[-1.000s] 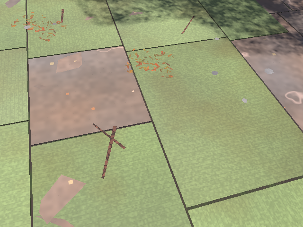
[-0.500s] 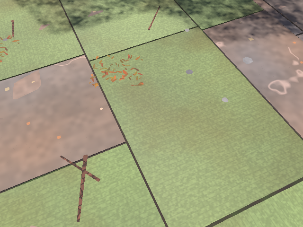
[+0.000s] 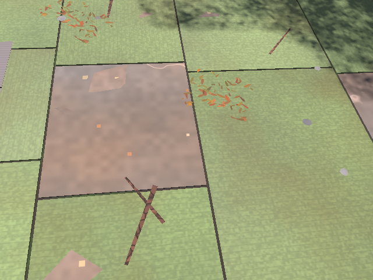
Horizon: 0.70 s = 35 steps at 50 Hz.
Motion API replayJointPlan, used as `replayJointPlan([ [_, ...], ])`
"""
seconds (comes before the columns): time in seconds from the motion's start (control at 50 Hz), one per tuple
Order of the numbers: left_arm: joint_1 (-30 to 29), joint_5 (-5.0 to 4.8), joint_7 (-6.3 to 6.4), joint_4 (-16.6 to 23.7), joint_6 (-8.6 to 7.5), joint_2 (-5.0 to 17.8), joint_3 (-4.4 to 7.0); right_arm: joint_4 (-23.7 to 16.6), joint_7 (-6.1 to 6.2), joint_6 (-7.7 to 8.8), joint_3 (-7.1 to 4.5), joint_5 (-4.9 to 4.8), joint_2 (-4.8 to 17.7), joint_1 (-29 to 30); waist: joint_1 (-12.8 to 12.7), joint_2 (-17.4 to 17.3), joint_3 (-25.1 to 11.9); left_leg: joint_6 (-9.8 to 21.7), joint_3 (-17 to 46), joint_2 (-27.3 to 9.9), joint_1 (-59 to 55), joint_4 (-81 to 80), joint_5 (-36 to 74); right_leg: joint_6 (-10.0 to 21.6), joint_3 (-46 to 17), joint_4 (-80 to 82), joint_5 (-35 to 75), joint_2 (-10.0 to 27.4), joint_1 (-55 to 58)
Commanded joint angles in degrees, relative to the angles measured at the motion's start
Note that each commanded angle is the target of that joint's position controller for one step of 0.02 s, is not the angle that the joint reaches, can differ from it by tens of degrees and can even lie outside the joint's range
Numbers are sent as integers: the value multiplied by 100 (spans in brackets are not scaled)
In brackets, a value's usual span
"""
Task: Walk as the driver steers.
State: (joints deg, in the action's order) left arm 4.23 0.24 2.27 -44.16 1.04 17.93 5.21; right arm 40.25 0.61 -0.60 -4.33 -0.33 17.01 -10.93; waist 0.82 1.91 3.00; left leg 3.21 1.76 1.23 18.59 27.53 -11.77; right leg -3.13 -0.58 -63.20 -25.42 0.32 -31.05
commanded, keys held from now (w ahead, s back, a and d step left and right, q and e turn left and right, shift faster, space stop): q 0.50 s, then no key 0.32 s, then e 0.18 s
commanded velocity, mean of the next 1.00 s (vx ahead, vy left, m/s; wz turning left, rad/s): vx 0.01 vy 0.00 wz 0.38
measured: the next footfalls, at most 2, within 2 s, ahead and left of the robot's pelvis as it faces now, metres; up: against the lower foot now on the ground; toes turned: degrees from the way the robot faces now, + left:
right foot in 0.32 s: +0.09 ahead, -0.14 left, +0.00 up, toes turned +17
left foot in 0.72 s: -0.01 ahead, +0.11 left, +0.00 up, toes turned +22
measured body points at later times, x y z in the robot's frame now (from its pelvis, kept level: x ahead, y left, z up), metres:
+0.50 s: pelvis +0.01 -0.04 +0.00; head +0.06 -0.05 +0.45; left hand +0.06 +0.27 -0.09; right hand +0.25 -0.28 -0.10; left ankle -0.05 +0.08 -0.65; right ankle +0.05 -0.15 -0.74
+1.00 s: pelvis -0.01 +0.00 +0.00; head +0.01 +0.02 +0.44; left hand -0.03 +0.30 -0.13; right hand +0.25 -0.15 -0.10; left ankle -0.05 +0.10 -0.74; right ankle +0.03 -0.14 -0.71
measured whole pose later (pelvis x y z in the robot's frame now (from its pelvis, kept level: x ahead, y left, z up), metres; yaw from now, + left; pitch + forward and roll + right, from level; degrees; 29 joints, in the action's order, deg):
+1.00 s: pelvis -0.01 +0.00 +0.00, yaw +22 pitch +0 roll +1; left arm 11.9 -0.9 1.0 -48.0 2.3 17.6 3.5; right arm 40.3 0.9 -0.4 -1.3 1.2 12.0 -5.9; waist -1.7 2.0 2.1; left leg 2.1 -1.7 1.6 12.8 27.3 -14.5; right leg -4.9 -0.7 -44.9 -25.6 3.7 -19.0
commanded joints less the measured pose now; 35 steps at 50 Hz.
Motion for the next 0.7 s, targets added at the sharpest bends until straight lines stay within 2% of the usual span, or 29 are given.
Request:
replayJointPlan([
  [0.02, 51, -33, 32, 331, -77, 382, 105, -458, 107, 57, -234, -11, 922, 130, -133, -848, -1100, 1008, 1457, -1315, -1386, -638, 3029, -71, -306, 228, 421, -12, -406],
  [0.1, -138, -37, 7, 372, -88, 284, 55, -512, 179, -18, -281, -29, 1048, 89, -15, -937, -1015, 995, 1728, -1238, -1265, -630, 2187, -192, -402, 1276, 588, -95, -108],
  [0.16, -156, -57, -40, 373, -114, 328, 61, -575, 160, -71, -293, -10, 1079, 172, 26, -1051, -892, 993, 2025, -1167, -902, -647, 1607, -182, -427, 1798, 566, -182, 312],
  [0.22, -87, -83, -104, 377, -190, 380, 76, -629, 121, -111, -289, -23, 1057, 265, 39, -1148, -865, 967, 2399, -1106, -861, -531, 1615, -108, -457, 2326, 442, -264, 634],
  [0.26, 75, -96, -158, 357, -256, 405, 90, -676, 117, -142, -280, -57, 1034, 359, -36, -1195, -899, 890, 2623, -1025, -918, -368, 1812, -22, -437, 2928, 564, -303, 938],
  [0.3, 482, -82, -203, 232, -309, 462, 136, -751, 153, -193, -250, -132, 951, 521, -288, -1092, -920, 555, 2545, -701, -610, -59, 1390, 146, -344, 4211, 1633, -194, 1815],
  [0.32, 646, 1, -178, 224, -295, 788, 219, -786, 163, -198, -187, -94, 724, 363, -215, -515, -1041, 246, 2177, -342, 4, 584, 250, 443, -984, 4413, 2032, 649, 2521],
  [0.34, 436, 91, -125, 301, -219, 1247, 286, -826, 140, -159, -134, -65, 479, -29, 187, 1085, -875, -134, 1007, 690, 1211, 1743, -2012, 1205, -2290, 4487, 3406, 1818, 2927],
  [0.36, 473, 238, -143, 363, -239, 1051, 244, -857, 127, -87, -283, 1, 978, 36, -5, 1277, -839, -410, 796, 473, 1559, 3102, -2649, 1977, -2984, 4625, 3637, 2500, 2469],
  [0.38, 170, 197, -116, 486, -258, 749, 152, -742, 110, -91, -401, -39, 1278, -35, 87, 777, -698, -508, 859, 237, 1538, 3774, -2225, 1923, -2456, 4585, 3386, 2231, 2298],
  [0.4, -118, 117, -90, 524, -245, 549, 104, -611, 112, -144, -427, -60, 1229, -113, 179, 571, -542, -598, 762, 175, 1564, 4030, -1833, 1608, -1818, 4517, 3054, 1779, 2207],
  [0.42, -196, 38, -61, 566, -233, 461, 69, -533, 129, -208, -406, -49, 1082, -169, 147, 511, -478, -690, 694, 158, 1672, 4248, -1512, 1425, -1429, 4493, 2832, 1510, 2262],
  [0.44, -164, 0, -27, 556, -216, 447, 42, -553, 114, -248, -365, -60, 923, -152, 89, 527, -410, -774, 626, 140, 1749, 4389, -1321, 1426, -1183, 4485, 3025, 1429, 2285],
  [0.46, -56, 12, 3, 536, -186, 473, 37, -622, 94, -257, -323, -92, 799, -61, 25, 550, -380, -826, 444, 112, 1741, 4274, -1171, 1441, -911, 4527, 3115, 1314, 2289],
  [0.5, 239, 52, 57, 490, -128, 547, 62, -813, 73, -241, -255, -141, 643, 257, -197, 699, -435, -916, 233, -18, 1899, 3717, -1029, 1535, -718, 4546, 3233, 1349, 2727],
  [0.54, 452, 50, 55, 439, -94, 672, 97, -933, 59, -224, -185, -83, 520, 429, -340, 733, -602, -949, 194, -135, 1663, 3086, -1167, 1638, -715, 4485, 3417, 1477, 2979],
  [0.58, 366, 12, -4, 451, -74, 823, 138, -973, 24, -209, -109, -26, 409, 417, -333, 790, -701, -886, 23, -213, 1077, 2393, -1324, 1658, -558, 4441, 3546, 1523, 2817],
  [0.64, 339, -77, -107, 410, -64, 932, 152, -926, -7, -216, -111, -36, 494, 278, -309, 892, -705, -759, -247, -137, 362, 1463, -1206, 1651, -511, 4338, 3657, 1578, 2590],
  [0.68, 265, -168, -137, 351, -62, 915, 117, -801, -33, -221, -116, -31, 465, 3, -124, 816, -681, -558, -361, -54, -241, 308, -479, 1499, -455, 4066, 3526, 1517, 2454],
  [0.7, 284, -209, -141, 294, -65, 808, 67, -689, -45, -214, -122, -16, 460, -215, -1, 727, -680, -395, -428, 24, -791, -522, 177, 1298, -361, 3857, 3324, 1411, 2233],
])
Keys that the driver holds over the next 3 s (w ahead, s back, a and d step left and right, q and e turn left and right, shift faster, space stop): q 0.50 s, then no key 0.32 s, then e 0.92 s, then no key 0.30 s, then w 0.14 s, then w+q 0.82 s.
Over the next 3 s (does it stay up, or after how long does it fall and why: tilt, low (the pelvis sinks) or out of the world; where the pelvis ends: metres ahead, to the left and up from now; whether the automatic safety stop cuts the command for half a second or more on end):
stays up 0.37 0.02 -0.02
